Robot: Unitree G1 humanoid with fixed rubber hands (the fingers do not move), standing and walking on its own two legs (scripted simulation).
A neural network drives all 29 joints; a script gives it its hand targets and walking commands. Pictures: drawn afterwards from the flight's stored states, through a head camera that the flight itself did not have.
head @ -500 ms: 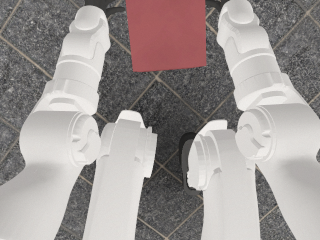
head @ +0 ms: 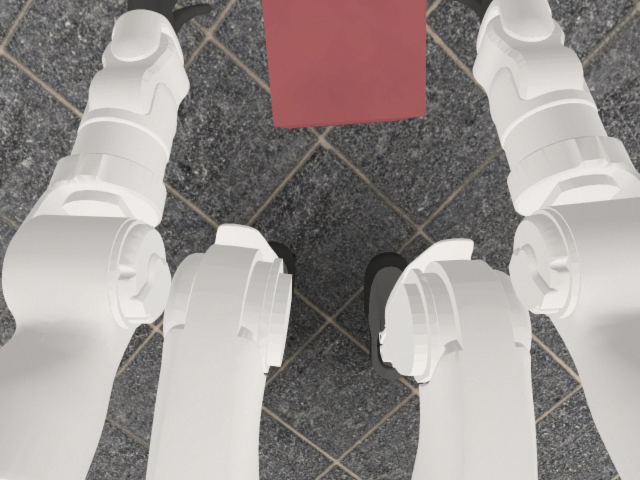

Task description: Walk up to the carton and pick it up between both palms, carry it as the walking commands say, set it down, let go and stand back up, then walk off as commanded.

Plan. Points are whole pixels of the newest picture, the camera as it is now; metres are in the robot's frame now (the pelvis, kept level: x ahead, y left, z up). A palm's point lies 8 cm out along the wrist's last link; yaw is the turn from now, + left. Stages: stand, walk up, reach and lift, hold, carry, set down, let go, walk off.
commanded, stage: set down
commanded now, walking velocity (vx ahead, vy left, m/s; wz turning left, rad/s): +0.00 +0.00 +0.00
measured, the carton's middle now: out of the picture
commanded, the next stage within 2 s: let go in 1.44 s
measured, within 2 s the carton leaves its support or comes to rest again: neither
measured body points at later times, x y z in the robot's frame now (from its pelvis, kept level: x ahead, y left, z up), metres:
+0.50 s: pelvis -0.01 +0.00 +0.07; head +0.36 +0.01 +0.30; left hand +0.54 +0.18 -0.09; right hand +0.57 -0.12 -0.09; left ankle +0.11 +0.10 -0.32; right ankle +0.11 -0.09 -0.32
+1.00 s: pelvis -0.01 +0.00 +0.20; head +0.36 +0.02 +0.44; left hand +0.55 +0.19 +0.06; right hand +0.57 -0.12 +0.06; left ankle +0.11 +0.10 -0.32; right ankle +0.10 -0.09 -0.32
